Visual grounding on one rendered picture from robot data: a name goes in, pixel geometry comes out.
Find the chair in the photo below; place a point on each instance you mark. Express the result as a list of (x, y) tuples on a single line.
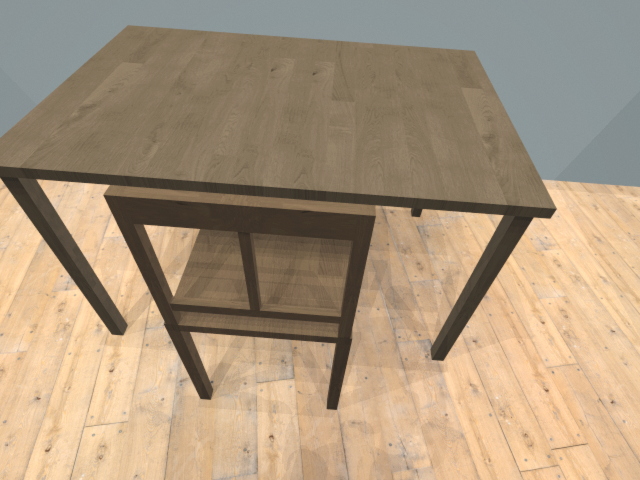
[(260, 267)]

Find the table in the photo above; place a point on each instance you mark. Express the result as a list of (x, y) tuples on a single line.
[(281, 117)]

